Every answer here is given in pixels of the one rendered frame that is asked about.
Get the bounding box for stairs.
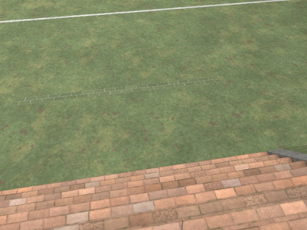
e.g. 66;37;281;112
0;151;307;230

